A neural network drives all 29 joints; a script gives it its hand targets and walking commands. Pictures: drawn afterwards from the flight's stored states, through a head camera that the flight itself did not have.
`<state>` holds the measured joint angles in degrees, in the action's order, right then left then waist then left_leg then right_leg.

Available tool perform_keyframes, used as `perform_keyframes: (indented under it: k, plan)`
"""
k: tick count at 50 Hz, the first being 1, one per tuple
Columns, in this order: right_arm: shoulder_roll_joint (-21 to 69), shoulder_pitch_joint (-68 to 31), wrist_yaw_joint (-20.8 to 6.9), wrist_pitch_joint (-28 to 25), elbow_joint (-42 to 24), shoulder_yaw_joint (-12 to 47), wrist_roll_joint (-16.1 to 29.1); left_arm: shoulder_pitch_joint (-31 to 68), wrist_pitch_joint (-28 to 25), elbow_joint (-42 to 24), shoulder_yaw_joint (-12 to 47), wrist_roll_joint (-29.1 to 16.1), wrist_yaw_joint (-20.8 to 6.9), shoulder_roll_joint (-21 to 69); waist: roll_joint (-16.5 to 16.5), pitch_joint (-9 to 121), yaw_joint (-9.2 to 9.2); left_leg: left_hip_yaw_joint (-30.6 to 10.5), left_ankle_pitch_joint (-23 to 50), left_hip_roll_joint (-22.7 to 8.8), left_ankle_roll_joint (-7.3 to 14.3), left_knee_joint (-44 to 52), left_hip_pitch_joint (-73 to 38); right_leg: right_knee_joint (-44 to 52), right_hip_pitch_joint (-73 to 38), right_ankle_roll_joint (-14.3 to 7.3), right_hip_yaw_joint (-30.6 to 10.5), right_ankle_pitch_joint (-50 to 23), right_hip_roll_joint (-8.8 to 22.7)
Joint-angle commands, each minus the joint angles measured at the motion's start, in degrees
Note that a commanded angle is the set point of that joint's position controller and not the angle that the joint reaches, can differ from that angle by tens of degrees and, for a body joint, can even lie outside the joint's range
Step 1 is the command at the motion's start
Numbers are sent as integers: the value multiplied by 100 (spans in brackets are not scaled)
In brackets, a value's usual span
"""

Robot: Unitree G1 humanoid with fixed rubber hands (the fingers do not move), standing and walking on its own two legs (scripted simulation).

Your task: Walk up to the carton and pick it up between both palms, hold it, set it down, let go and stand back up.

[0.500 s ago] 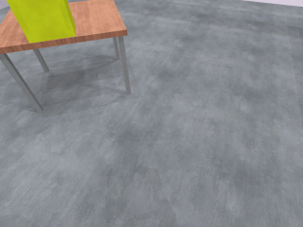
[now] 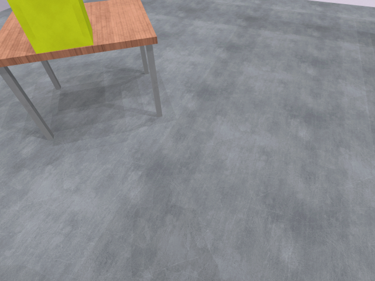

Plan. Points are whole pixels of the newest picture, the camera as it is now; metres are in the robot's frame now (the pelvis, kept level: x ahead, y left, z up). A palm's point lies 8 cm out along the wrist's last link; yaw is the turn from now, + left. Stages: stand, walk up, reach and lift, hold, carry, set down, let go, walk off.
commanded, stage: stand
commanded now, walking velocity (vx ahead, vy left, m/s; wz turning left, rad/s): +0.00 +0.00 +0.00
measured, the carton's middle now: (55, 14) +1.37 +0.76 +0.02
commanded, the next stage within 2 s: walk up in 0.12 s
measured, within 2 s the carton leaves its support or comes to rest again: neither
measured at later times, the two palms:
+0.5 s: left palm out of the picture -0.03 +0.24 -0.14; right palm out of the picture +0.02 -0.22 -0.15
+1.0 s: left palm (36, 271) +0.18 +0.39 -0.14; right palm (235, 241) +0.26 -0.09 -0.15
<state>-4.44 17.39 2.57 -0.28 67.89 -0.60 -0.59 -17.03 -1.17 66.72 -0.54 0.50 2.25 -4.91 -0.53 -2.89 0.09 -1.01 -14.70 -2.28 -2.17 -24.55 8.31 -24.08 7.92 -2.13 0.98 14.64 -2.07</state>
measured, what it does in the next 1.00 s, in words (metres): walks ahead, turning left: left foot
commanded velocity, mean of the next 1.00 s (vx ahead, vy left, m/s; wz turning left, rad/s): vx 0.00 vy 0.00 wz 0.00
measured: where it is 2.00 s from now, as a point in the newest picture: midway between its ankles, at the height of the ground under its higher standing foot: (144, 205)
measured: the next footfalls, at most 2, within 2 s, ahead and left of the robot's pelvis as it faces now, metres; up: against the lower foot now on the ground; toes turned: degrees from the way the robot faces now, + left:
left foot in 0.70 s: +0.18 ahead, +0.26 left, +0.00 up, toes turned +22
right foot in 1.12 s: +0.47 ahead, +0.06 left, +0.00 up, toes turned +13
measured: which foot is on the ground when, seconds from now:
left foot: down 0.00-0.32, up 0.34-0.68, down 0.70-1.00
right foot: down 0.00-0.72, up 0.74-1.00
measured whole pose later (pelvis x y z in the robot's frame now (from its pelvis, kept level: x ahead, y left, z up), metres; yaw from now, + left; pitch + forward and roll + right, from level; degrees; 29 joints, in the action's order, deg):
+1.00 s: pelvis +0.20 +0.13 -0.02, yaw +19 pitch -4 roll +2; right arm -9.6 24.1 -0.7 -3.4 52.7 -1.8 -2.5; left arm -17.4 -1.3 46.4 -1.9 1.5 -3.2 -14.5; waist 2.8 -3.6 -1.2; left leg 3.6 -20.8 0.1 2.0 -34.4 10.2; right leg -53.6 30.4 0.2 2.6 17.7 8.2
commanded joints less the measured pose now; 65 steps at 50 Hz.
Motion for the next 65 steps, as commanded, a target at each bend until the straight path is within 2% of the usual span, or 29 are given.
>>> perform_keyframes:
  k: [1,8,15,16,17,18,20,21,24,27,31,33,34,35,36,37,38,42,47,51,53,55,56,57,58,59,60,63,65]
  plan:
    - [-415,579,27,-26,-10,-60,1,-552,-50,-62,-67,-1,30,-439,1,-326,-1,-178,895,-283,218,375,189,548,196,-102,-564,-1029,636]
    - [-450,620,5,-44,-34,-55,6,-564,-49,-97,-16,-18,21,-419,145,-280,-47,-167,852,-301,273,377,49,495,275,-91,-571,-969,611]
    - [-419,564,8,-32,-53,-54,-10,-612,-79,-135,-12,-7,37,-431,-36,-341,-17,-138,911,-312,266,364,87,448,199,-122,-621,-1236,649]
    - [-1151,331,-30,-82,-577,-371,-109,-785,-189,-676,-522,226,68,-1342,440,221,239,-140,-1655,51,361,-1025,1737,430,-1219,-294,-1148,1728,1092]
    - [-1157,-103,-69,-56,-794,-374,-173,-1030,-201,-608,-684,322,129,-1766,980,-147,510,351,-2065,235,201,-2349,3152,1244,-1685,-816,-2383,3287,2142]
    - [-1056,-452,-113,-4,-1047,-404,-340,-1068,-204,-573,-678,369,197,-1668,697,-620,595,45,-1711,-330,99,-3409,3709,1499,-1178,-1085,-2916,3261,2907]
    - [-887,-246,-226,20,-1145,-423,-358,-794,-281,-594,-530,386,180,-1279,125,-938,325,-269,-875,-622,81,-3771,3581,1593,-449,-1122,-2432,2669,2825]
    - [-869,53,-281,13,-1124,-445,-354,-589,-325,-673,-498,417,151,-1215,258,-843,185,-299,-646,-676,75,-3792,3407,1533,-408,-1029,-1960,2380,2598]
    - [-810,235,-415,36,-1263,-467,-300,-388,-364,-823,-435,367,83,-1269,743,-935,143,-192,-510,-668,-19,-3426,2997,1630,72,-1030,-999,2085,2319]
    - [-818,26,-510,14,-1545,-484,-228,-547,-391,-858,-384,362,16,-1333,648,-1184,215,11,-244,-693,15,-2570,2771,1439,226,-1037,-288,1631,2187]
    - [-901,398,-560,-138,-1692,-511,-174,-376,-372,-1074,-420,357,-89,-1742,747,-982,19,772,-44,-325,217,-1758,1223,1004,897,-950,472,1543,2064]
    - [-1094,1140,-516,-221,-1544,-589,-165,-205,-292,-1165,-403,339,-130,-1829,330,-781,-386,1135,-26,-1,358,-1412,27,-62,1430,-836,794,1235,1986]
    - [-1331,1804,-455,-279,-1377,-689,-189,-321,-250,-1196,-331,320,-183,-1691,-221,-377,-641,1081,-271,255,462,-1335,-851,-1440,1712,-703,1106,457,1656]
    - [-1768,2495,-362,-318,-1270,-807,-210,-463,-228,-1373,-167,244,-280,-1294,-1523,33,-925,-503,-1644,-398,848,-435,-1320,-3729,2091,-385,1507,343,930]
    - [-2433,2476,-293,-306,-1357,-855,-175,-561,-177,-1802,-107,125,-369,-1090,-2277,124,-795,-3866,-3092,-1660,1613,1158,-1409,-4951,3269,-78,779,1910,187]
    - [-2539,2056,-221,-255,-1427,-799,-41,-137,-88,-1985,-211,159,-355,-1572,-1158,-249,-742,-4719,-4277,-2064,1873,1921,-567,-5472,3360,-73,-63,1747,598]
    - [-2419,1490,-181,-241,-1669,-731,1,-20,-72,-2023,-195,143,-379,-1607,-568,-603,-550,-3916,-4018,-1990,1674,1773,-218,-5717,3416,-72,-252,1242,872]
    - [-1890,477,-210,-301,-1935,-508,-135,-765,-145,-1956,-227,94,-460,-1412,-766,-511,51,-1560,-2231,-1164,1392,1222,1281,-4693,2096,93,-127,665,1180]
    - [-1888,824,-244,-467,-1872,-475,-180,-198,-103,-2415,-258,99,-536,-1418,-539,-727,-138,-1281,-1811,-1215,1648,1221,1022,-2973,2538,257,-41,297,1204]
    - [-1959,918,-301,-471,-1906,-492,-162,70,-240,-2734,-315,112,-556,-1398,-450,-674,-270,-930,-1433,-1057,1605,913,943,-1797,1962,261,275,-192,902]
    - [-2005,694,-342,-455,-2017,-483,-137,-360,-313,-2753,-383,148,-511,-1440,-446,-513,-41,-808,-1281,-987,1451,489,1267,-1472,1056,193,473,-439,728]
    - [-1767,540,-372,-405,-2150,-395,-123,-1357,-376,-2571,-505,226,-414,-1624,76,-254,448,-540,-978,-585,1177,-841,1988,-1328,-406,34,629,-220,379]
    - [-1452,664,-405,-394,-2265,-278,-116,-1971,-428,-2519,-602,299,-339,-1944,953,160,716,-60,-895,-94,882,-2573,2460,-814,-1158,-208,-425,755,1076]
    - [-1090,1022,-422,-364,-2504,-164,-76,-2263,-440,-2560,-712,343,-268,-2559,2159,435,711,344,-1837,562,439,-4479,3098,781,-1302,-784,-3309,2868,2655]
    - [-1479,1089,-380,-238,-2598,-291,-177,-1915,-369,-2486,-715,227,-172,-2697,1491,176,508,-212,-1961,344,424,-5105,3387,1776,-853,-1320,-4860,4146,3159]
    - [-1760,823,-382,-162,-2616,-356,-216,-1489,-352,-2594,-623,155,-128,-2460,850,-395,406,-446,-1434,48,355,-5429,3525,1718,-404,-1217,-4354,4153,3065]
    - [-1680,640,-395,-156,-2586,-339,-205,-1264,-368,-2608,-543,188,-117,-2335,689,-624,367,-424,-1166,-40,359,-5488,3583,1453,-228,-1186,-3441,3215,2906]
    - [-1480,753,-479,-209,-2652,-336,-150,-819,-455,-2547,-340,239,-174,-1930,813,-520,95,-426,-605,-296,279,-4688,2925,1176,369,-992,-1367,1010,2365]
    - [-1385,656,-553,-211,-2718,-330,-123,-916,-518,-2435,-298,260,-203,-1848,699,-248,116,-322,-375,-263,213,-4253,2840,1087,77,-1078,-864,171,2275]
